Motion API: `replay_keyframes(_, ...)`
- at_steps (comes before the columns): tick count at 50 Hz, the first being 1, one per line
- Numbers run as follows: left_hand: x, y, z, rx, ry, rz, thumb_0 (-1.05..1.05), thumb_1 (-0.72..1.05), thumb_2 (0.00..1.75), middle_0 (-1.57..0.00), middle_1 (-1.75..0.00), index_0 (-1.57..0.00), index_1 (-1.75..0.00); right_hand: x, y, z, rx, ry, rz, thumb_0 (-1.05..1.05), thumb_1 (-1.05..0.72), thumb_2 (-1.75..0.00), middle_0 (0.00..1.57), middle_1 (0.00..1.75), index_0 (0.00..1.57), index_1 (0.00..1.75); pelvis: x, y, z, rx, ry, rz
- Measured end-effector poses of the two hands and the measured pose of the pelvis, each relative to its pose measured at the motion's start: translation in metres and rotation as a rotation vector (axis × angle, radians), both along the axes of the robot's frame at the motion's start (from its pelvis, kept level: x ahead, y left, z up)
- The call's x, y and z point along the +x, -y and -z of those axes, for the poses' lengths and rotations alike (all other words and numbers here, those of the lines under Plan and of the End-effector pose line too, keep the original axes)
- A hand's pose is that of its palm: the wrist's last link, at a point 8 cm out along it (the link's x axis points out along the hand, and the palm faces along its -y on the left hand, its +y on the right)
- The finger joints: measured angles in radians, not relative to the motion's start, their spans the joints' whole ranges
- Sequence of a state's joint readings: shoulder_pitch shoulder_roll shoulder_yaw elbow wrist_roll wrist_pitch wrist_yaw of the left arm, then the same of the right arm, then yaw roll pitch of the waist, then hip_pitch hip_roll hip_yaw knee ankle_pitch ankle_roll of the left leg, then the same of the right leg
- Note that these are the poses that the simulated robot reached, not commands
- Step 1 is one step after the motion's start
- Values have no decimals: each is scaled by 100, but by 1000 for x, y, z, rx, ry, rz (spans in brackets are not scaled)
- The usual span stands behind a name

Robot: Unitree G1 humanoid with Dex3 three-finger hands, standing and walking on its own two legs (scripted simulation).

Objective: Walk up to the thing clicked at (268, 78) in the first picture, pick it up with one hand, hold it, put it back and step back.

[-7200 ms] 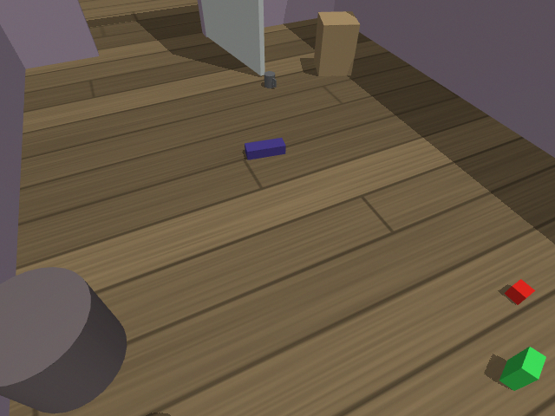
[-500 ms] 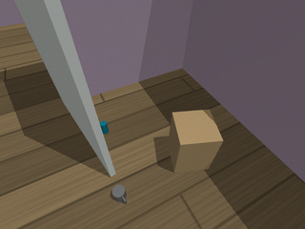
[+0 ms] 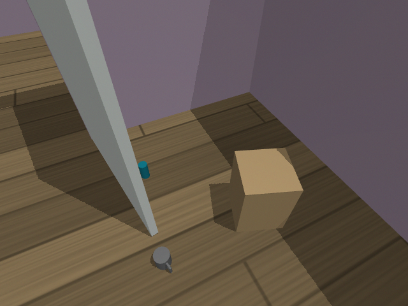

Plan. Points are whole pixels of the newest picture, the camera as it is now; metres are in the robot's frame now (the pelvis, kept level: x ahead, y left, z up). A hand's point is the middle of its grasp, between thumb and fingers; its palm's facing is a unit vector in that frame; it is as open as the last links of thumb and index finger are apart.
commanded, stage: walk up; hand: left
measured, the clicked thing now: (164, 261) +0.45 +0.20 -0.74
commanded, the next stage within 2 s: stand in 0.14 s
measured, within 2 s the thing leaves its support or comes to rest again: neither
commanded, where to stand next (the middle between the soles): +0.08 -0.01 m, yaw -3 degrees
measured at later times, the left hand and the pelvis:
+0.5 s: hand out of the picture +0.09 +0.25 -0.16, palm faces -0.04 -0.94 -0.33, open 7.4 cm; pelvis +0.02 +0.00 +0.00, yaw +0 degrees
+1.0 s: hand out of the picture +0.11 +0.24 -0.15, palm faces -0.04 -0.94 -0.34, open 7.4 cm; pelvis +0.03 -0.01 +0.00, yaw +0 degrees
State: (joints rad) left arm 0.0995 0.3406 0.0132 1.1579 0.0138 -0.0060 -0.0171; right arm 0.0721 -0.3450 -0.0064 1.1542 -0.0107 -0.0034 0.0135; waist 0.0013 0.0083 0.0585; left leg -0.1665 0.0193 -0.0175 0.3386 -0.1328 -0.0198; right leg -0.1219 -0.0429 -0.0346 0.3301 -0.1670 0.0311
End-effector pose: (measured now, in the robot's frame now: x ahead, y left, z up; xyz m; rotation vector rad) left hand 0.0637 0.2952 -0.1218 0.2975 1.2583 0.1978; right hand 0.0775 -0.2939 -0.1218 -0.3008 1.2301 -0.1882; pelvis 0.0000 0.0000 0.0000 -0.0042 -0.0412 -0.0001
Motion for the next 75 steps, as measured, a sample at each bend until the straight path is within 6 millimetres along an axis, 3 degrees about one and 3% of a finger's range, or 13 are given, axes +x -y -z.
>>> replay_keyframes(20,13,4,0,3,-1,22,1,90,89,-20,-30,-20,-30,2,7,-1,-13,-20,8,0,-91,-90,20,30,20,30,14,4,0,5,-13,-1)
replay_keyframes(40,39,11,-5,13,33,38,1,90,89,-20,-30,-20,-30,20,13,-1,-9,3,5,0,-91,-90,20,30,20,30,26,10,-1,5,-10,3)
replay_keyframes(53,36,12,-4,14,28,37,1,90,89,-20,-30,-20,-30,20,16,-3,-15,6,5,0,-91,-90,20,30,20,30,26,13,-1,4,-4,6)
replay_keyframes(75,21,8,-3,12,5,35,1,90,89,-20,-30,-20,-30,2,14,-2,-17,-18,12,0,-91,-90,20,30,20,30,20,10,-1,5,0,9)
